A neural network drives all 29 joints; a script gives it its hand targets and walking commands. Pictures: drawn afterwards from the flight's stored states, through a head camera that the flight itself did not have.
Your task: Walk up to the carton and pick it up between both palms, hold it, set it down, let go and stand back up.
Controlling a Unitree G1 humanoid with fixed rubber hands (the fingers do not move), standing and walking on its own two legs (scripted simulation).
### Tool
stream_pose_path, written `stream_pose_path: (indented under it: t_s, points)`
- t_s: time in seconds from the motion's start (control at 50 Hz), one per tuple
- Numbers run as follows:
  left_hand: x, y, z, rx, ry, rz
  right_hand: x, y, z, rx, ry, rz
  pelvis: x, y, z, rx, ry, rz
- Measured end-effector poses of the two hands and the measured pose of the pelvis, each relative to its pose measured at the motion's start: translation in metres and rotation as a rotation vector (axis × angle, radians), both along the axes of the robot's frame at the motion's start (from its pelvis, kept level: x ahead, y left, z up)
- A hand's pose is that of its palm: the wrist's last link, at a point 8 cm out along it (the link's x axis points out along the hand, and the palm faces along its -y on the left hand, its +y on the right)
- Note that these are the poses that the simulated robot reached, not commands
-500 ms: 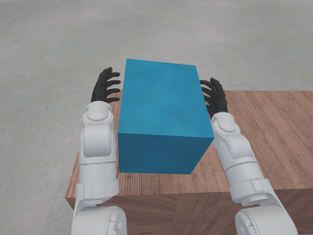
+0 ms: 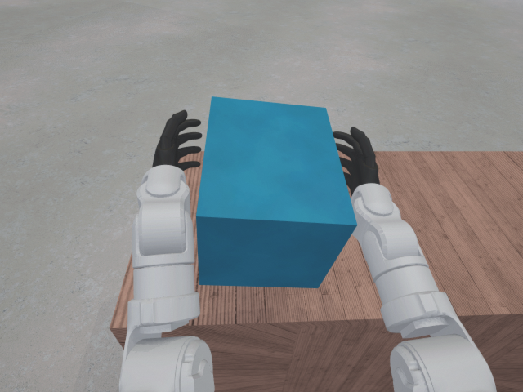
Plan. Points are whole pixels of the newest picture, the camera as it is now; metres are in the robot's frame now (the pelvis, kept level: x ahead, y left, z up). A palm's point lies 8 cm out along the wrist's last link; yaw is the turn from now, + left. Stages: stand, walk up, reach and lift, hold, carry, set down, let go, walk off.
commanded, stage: hold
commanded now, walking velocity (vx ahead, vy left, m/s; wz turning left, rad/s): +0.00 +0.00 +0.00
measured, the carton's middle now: (265, 192) +0.38 +0.00 +0.13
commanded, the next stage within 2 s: set down in 0.56 s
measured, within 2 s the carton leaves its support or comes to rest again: neither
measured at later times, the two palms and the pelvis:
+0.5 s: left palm (173, 170) +0.35 +0.13 +0.20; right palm (366, 190) +0.34 -0.14 +0.16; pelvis +0.00 +0.00 +0.00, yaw -1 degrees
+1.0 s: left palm (177, 163) +0.37 +0.13 +0.19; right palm (364, 189) +0.35 -0.15 +0.15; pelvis +0.01 +0.00 +0.00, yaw +1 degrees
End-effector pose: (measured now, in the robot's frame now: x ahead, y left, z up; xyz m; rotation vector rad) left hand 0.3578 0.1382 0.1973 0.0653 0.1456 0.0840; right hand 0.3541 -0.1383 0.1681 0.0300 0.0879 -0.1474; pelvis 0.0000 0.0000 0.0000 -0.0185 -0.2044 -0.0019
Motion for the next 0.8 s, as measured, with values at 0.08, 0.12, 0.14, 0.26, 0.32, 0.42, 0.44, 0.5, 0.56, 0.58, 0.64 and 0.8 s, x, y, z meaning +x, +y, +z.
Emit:
stream_pose_path:
  t_s: [0.08,0.12,0.14,0.26,0.32,0.42,0.44,0.5,0.56,0.58,0.64,0.8]
  points:
    - [0.0,0.001,0.0,-0.002,0.001,0.001,0.0,0.001,0.0,-0.001,0.0,0.001,0.0,0.0,0.0,0.0,0.001,0.001]
    - [0.0,0.001,0.0,-0.002,0.001,0.002,0.0,0.001,0.0,-0.001,0.001,0.002,0.0,-0.001,0.0,0.0,0.001,0.001]
    - [0.0,0.002,0.0,-0.002,0.002,0.002,0.001,0.001,0.0,0.0,0.001,0.002,-0.001,-0.001,0.0,0.001,0.001,0.002]
    - [-0.001,0.002,-0.002,-0.009,0.001,-0.003,-0.002,0.001,-0.002,0.008,-0.001,-0.003,-0.001,0.0,0.0,0.0,0.0,0.001]
    - [-0.003,0.0,-0.001,-0.004,-0.007,-0.011,-0.005,0.0,-0.002,0.013,-0.008,-0.01,-0.001,0.0,0.001,0.0,0.002,0.001]
    - [-0.005,-0.004,0.0,0.0,-0.015,-0.021,-0.01,-0.004,-0.002,0.011,-0.016,-0.02,-0.003,0.001,0.0,0.0,-0.004,-0.004]
    - [-0.005,-0.004,0.0,0.0,-0.011,-0.021,-0.01,-0.004,-0.003,0.011,-0.012,-0.021,-0.003,0.001,0.0,0.001,-0.005,-0.005]
    - [-0.004,-0.005,-0.001,-0.001,0.005,-0.022,-0.01,-0.005,-0.007,0.008,0.004,-0.024,-0.005,0.001,0.0,0.004,-0.002,-0.008]
    - [-0.002,-0.006,-0.001,-0.002,0.011,-0.024,-0.009,-0.005,-0.008,0.012,0.01,-0.026,-0.006,0.001,0.001,0.006,0.009,-0.01]
    - [-0.001,-0.006,0.0,-0.002,0.007,-0.024,-0.009,-0.005,-0.008,0.013,0.006,-0.026,-0.006,0.001,0.001,0.006,0.012,-0.01]
    - [-0.001,-0.005,0.004,0.015,-0.006,-0.023,-0.007,-0.004,-0.005,0.015,-0.007,-0.021,-0.007,0.001,0.001,0.003,0.01,-0.006]
    - [0.002,-0.005,0.003,0.017,-0.038,-0.033,-0.005,-0.005,-0.003,0.009,-0.04,-0.03,-0.005,0.001,0.001,0.004,0.019,0.007]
